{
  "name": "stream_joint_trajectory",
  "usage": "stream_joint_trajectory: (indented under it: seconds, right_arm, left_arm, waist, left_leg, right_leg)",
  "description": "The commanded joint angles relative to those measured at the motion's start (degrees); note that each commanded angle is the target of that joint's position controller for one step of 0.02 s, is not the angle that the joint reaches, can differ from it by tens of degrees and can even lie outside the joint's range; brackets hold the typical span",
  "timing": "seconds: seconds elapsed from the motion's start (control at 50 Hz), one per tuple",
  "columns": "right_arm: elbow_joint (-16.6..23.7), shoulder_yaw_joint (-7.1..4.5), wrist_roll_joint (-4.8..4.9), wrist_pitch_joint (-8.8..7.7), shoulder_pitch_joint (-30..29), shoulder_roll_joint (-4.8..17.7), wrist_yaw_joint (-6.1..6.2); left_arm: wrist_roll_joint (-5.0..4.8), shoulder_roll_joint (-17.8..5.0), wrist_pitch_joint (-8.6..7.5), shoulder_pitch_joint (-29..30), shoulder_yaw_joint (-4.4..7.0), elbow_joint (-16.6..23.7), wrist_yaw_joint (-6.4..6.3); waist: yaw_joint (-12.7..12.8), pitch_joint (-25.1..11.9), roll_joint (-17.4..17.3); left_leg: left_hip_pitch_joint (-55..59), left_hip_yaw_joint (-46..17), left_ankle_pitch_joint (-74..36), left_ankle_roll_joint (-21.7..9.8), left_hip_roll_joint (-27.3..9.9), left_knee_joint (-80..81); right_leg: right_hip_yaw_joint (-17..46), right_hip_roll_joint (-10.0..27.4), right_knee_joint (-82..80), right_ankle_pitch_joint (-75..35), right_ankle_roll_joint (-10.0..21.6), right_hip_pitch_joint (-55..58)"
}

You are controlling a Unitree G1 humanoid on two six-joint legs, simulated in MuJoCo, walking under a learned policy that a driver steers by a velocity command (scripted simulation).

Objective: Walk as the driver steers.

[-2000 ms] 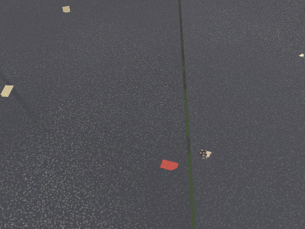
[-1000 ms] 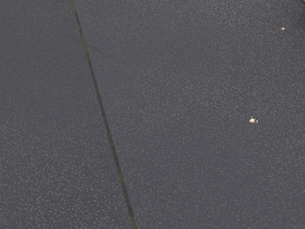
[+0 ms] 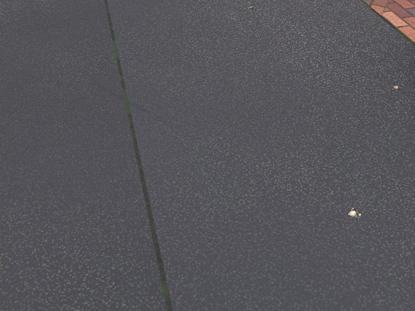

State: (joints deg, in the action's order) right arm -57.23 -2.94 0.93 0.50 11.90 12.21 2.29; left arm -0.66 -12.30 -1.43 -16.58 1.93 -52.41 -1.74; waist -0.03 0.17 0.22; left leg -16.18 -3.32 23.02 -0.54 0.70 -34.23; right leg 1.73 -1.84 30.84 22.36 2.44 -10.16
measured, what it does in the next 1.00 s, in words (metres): walks ahead: left foot, then right foot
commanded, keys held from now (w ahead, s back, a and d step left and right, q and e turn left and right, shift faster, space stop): w+shift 0.66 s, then w+q+shift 0.34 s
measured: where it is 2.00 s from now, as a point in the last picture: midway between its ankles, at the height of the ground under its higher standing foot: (138, 117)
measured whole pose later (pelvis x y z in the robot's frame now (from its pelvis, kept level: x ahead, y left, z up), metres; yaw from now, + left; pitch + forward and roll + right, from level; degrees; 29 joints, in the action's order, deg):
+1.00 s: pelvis +0.63 +0.02 +0.00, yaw +11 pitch +0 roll -2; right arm -47.6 -2.7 -0.6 -1.3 7.4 14.3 -3.4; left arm 1.2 -12.9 -6.8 -27.4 3.2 -58.0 0.7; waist 1.6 1.2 -1.4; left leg -46.3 3.2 -2.4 -7.3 -6.2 -59.8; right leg -15.8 -4.4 12.8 20.0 3.3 6.9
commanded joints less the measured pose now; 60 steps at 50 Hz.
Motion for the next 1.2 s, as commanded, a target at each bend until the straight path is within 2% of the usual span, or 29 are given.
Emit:
stream_joint_trajectory:
  seconds: [0.02, 0.08, 0.14, 0.16, 0.2, 0.22, 0.24, 0.26, 0.28, 0.3, 0.34, 0.38, 0.48, 0.58, 0.64, 0.68, 0.7, 0.72, 0.74, 0.78, 0.82, 0.88, 0.94, 1.06, 1.12, 1.14, 1.16, 1.18, 1.2]
  right_arm:
    - [7.07, -0.75, 1.75, -3.97, -10.71, 5.21, -1.19]
    - [6.45, -1.18, 1.41, -6.27, -8.21, 5.84, -2.41]
    - [4.69, -0.86, 0.74, -7.12, -5.44, 4.33, -2.96]
    - [4.92, -1.08, -3.35, -4.86, -1.94, 4.15, -4.74]
    - [1.6, -2.01, -2.86, -3.62, 9.19, 5.1, -4.38]
    - [-1.23, -3.01, -3.24, -4.39, 20.08, 8.17, -3.63]
    - [-1.59, -3.35, -4.77, -5.32, 27.4, 14.18, -3.04]
    - [-0.56, -2.68, -4.62, -4.95, 19.6, 13.39, -2.75]
    - [2.15, -2.57, -3.68, -5.0, 11.53, 12.54, -2.8]
    - [3.39, -2.1, -2.87, -5.56, 8.0, 10.33, -3.21]
    - [3.48, -1.08, -2.47, -6.34, 7.24, 7.55, -3.07]
    - [1.61, -0.69, -2.32, -6.98, 10.84, 6.28, -2.87]
    - [0.5, -0.54, -1.72, -7.68, 15.89, 6.26, -2.79]
    - [-0.94, -0.47, -1.51, -7.84, 18.3, 7.14, -2.26]
    - [-1.81, -1.01, -2.36, -7.04, 18.43, 10.45, -1.68]
    - [-1.31, -1.67, -2.92, -5.75, 15.56, 12.35, -1.04]
    - [0.97, -0.06, -1.73, -5.74, 18.49, 5.26, -2.06]
    - [2.55, 0.62, 0.19, -6.96, 20.42, 1.23, -2.89]
    - [3.99, -0.79, 0.01, -7.09, 13.77, 6.69, -2.5]
    - [4.81, -0.57, -0.5, -6.69, 8.57, 5.72, -2.9]
    - [4.94, -0.21, -2.38, -4.71, 10.32, 2.71, -4.09]
    - [8.09, -0.01, -2.16, -2.29, 4.45, 1.37, -5.17]
    - [11.61, 0.64, -1.36, -1.95, -3.73, 1.28, -5.79]
    - [14.96, 1.17, -1.56, -2.62, -10.31, 3.96, -6.69]
    - [10.4, -1.04, -1.28, -1.73, 7.54, 9.89, -5.84]
    - [6.61, -2.73, -1.39, -1.49, 20.38, 12.86, -4.93]
    - [4.88, -4.33, -0.55, -1.49, 24.7, 14.32, -3.64]
    - [4.81, -4.76, -0.37, -1.07, 18.13, 16.12, -3.06]
    - [7.28, -4.85, -2.09, -0.9, 13.68, 19.28, -3.34]
  left_arm:
    - [-1.09, -13.98, -2.21, -4.58, 3.9, 1.21, -0.49]
    - [-0.74, -10.03, -3.95, -0.96, 3.06, 3.08, 0.12]
    - [-1.74, -11.6, -3.53, 0.11, 3.54, 3.43, 0.67]
    - [2.9, -12.53, -2.73, -0.81, 4.29, 1.51, 1.58]
    - [2.84, -11.22, -2.4, 1.39, 4.32, 1.94, 1.94]
    - [3.43, -8.2, -2.77, 4.62, 3.43, 3.01, 2.04]
    - [3.25, 0.13, -3.74, 9.63, 1.23, 7.55, 2.03]
    - [2.13, -0.84, -4.04, 8.93, 1.26, 9.52, 2.68]
    - [2.21, -4.34, -3.96, 10.58, 1.79, 10.02, 3.27]
    - [2.96, -6.57, -3.93, 9.05, 2.26, 8.75, 4.1]
    - [4.17, -6.56, -2.91, 5.98, 2.4, 7.12, 5.12]
    - [3.52, -5.37, -1.61, 8.71, 1.99, 8.18, 5.69]
    - [2.55, -4.5, -0.9, 20.72, 1.14, 12.69, 5.59]
    - [2.26, -4.1, -0.94, 26.74, 0.47, 15.35, 5.4]
    - [2.48, -6.23, -1.19, 19.57, 1.32, 13.91, 3.99]
    - [2.53, -10.6, -1.88, -4.79, 3.49, 6.63, 2.4]
    - [4.59, -16.33, -2.43, -12.21, 5.02, 5.25, 1.46]
    - [4.28, -17.7, -2.68, -11.74, 5.42, 5.04, 2.34]
    - [3.83, -14.82, -2.73, -5.09, 5.03, 5.17, 2.8]
    - [3.68, -7.7, -4.11, 0.31, 3.34, 4.31, 2.81]
    - [3.04, -4.35, -4.79, 0.22, 2.13, 1.91, 2.49]
    - [1.5, -3.89, -5.93, -1.71, 1.95, -0.09, 2.62]
    - [1.93, -3.41, -6.68, -3.83, 1.57, -0.94, 2.96]
    - [1.45, -8.57, -6.16, -8.97, 1.32, -1.73, -0.42]
    - [2.04, -14.0, -3.75, -4.4, 2.94, 0.81, -2.38]
    - [2.76, -14.75, -2.8, -0.27, 3.4, 2.43, -2.16]
    - [2.6, -13.86, -2.21, 2.94, 3.81, 2.93, -0.8]
    - [3.74, -4.0, -3.37, 4.91, 1.26, 6.29, 0.58]
    - [1.96, -2.4, -4.85, 2.45, 0.28, 13.21, 0.96]
  waist:
    - [3.75, 10.99, 11.66]
    - [1.43, 6.79, 5.96]
    - [-0.04, 3.52, 8.05]
    - [-1.76, 1.96, 7.58]
    - [-6.9, 2.36, 1.82]
    - [-12.7, -0.46, -6.8]
    - [-14.25, -3.21, -20.75]
    - [-8.32, 0.14, -15.29]
    - [-4.4, 5.06, -6.9]
    - [-2.55, 3.46, -1.99]
    - [-0.43, 2.2, -4.22]
    - [-0.7, 4.92, -5.04]
    - [-2.62, 8.5, -3.54]
    - [-3.12, 9.84, -3.86]
    - [1.58, 2.65, -8.05]
    - [12.86, -8.92, -7.57]
    - [11.75, -17.65, 2.57]
    - [7.54, -24.71, 14.83]
    - [6.21, -15.12, 8.68]
    - [2.9, -2.54, -1.11]
    - [-1.03, 0.9, 2.59]
    - [-2.07, 5.48, 2.51]
    - [-1.14, 9.11, 2.39]
    - [-2.15, 6.94, 2.8]
    - [-12.47, -3.35, 7.24]
    - [-18.21, -7.75, 6.74]
    - [-19.78, -6.93, -0.09]
    - [-11.4, -0.33, -12.93]
    - [-5.3, -9.36, -11.93]
  left_leg:
    - [-18.13, 2.3, 0.62, -1.81, -2.25, -11.68]
    - [-24.3, 0.12, -1.18, -3.32, -6.68, -15.31]
    - [-4.71, 6.92, -5.56, -1.41, -2.73, -1.99]
    - [2.75, 12.08, -3.34, -1.03, 0.92, 2.24]
    - [21.0, 14.39, -6.53, -0.68, 2.98, 5.81]
    - [31.47, 4.35, 0.98, -1.91, -3.69, 9.48]
    - [32.94, -24.88, 25.0, -5.48, -20.23, 20.67]
    - [25.9, -44.5, 36.44, -11.15, -25.23, 30.11]
    - [20.87, -38.47, 32.64, -11.39, -25.72, 28.53]
    - [17.19, -29.25, 23.9, -9.93, -21.43, 26.75]
    - [12.08, -18.38, 14.83, -8.37, -15.48, 29.42]
    - [11.15, -13.28, 8.22, -9.0, -13.23, 31.41]
    - [12.84, -4.13, -7.89, -9.94, -11.39, 35.09]
    - [21.07, 2.27, -28.73, -9.75, -13.39, 37.07]
    - [26.07, 6.06, -71.17, -8.19, -14.66, 20.32]
    - [15.19, 6.99, -70.06, -6.72, -12.87, -9.33]
    - [-4.2, 6.47, -39.44, -6.61, -7.12, -31.6]
    - [-18.79, -0.56, 1.71, -6.62, 2.14, -47.25]
    - [-24.86, -3.36, -3.94, -8.3, -1.27, -50.42]
    - [-22.23, -1.78, -11.66, -8.27, -6.83, -45.04]
    - [-17.89, -1.94, -12.77, -7.22, -8.86, -41.86]
    - [-23.64, -0.06, -16.95, -5.98, -9.96, -40.49]
    - [-25.03, 4.88, -26.08, -6.26, -8.0, -31.06]
    - [-15.85, 17.08, -30.63, -9.48, 0.67, -8.38]
    - [3.76, 16.74, -22.11, -12.31, 5.61, -7.89]
    - [15.94, 12.29, -16.92, -14.91, 5.03, -5.97]
    - [23.78, 6.17, -14.35, -18.08, 2.17, 0.83]
    - [26.84, -5.5, -22.96, -19.79, -2.68, -5.18]
    - [35.83, -31.83, -12.32, -30.38, -11.04, 6.01]
  right_leg:
    - [31.82, 22.34, -26.66, 29.34, 12.99, -1.8]
    - [25.57, 21.04, -25.06, 14.08, 10.47, 6.18]
    - [11.43, 13.12, -23.14, 5.88, 7.16, -3.05]
    - [8.16, 10.58, -21.41, 11.2, 8.21, -6.03]
    - [5.28, 8.34, -10.84, 12.0, 7.99, -19.25]
    - [0.27, 3.88, 9.15, 5.56, 6.67, -27.32]
    - [-0.43, -1.91, 32.31, 10.27, 4.96, -38.83]
    - [6.54, -1.44, 40.42, 3.24, 5.98, -47.05]
    - [5.56, 4.78, 42.5, -4.77, 5.75, -49.34]
    - [3.96, 7.48, 39.63, -9.85, 4.45, -44.25]
    - [1.42, 9.08, 36.11, -12.52, 1.54, -36.88]
    - [-0.65, 9.08, 34.89, -16.03, 0.01, -38.33]
    - [-4.57, 7.6, 18.79, -22.55, -1.3, -37.93]
    - [-8.36, 5.45, 5.68, -23.2, 2.74, -30.39]
    - [-11.42, -1.11, 4.22, -14.06, 6.24, -16.1]
    - [-7.76, -1.27, 1.71, -9.74, 8.46, 11.88]
    - [11.28, 14.14, -0.46, 13.88, 10.05, 30.86]
    - [43.63, 25.93, -15.07, 35.95, 11.65, 36.23]
    - [41.9, 23.95, -19.91, 33.85, 9.56, 27.98]
    - [22.2, 21.13, -19.98, 12.23, 7.02, 9.84]
    - [10.64, 17.69, -22.2, 4.79, 3.82, 0.66]
    - [-1.09, 15.34, -24.82, -6.15, 0.32, -1.35]
    - [-12.44, 10.88, -26.63, -21.44, -2.3, -2.81]
    - [-20.51, 11.79, -20.28, -74.04, -4.47, 11.85]
    - [-19.01, 15.31, 3.89, -93.92, -3.82, 14.21]
    - [-16.91, 15.93, 20.84, -88.77, -2.56, 8.53]
    - [-16.97, 8.78, 45.39, -49.31, -1.46, -1.39]
    - [-12.31, -0.65, 64.92, 5.3, -1.43, -23.98]
    - [-0.4, -1.26, 70.53, 6.57, -2.99, -39.02]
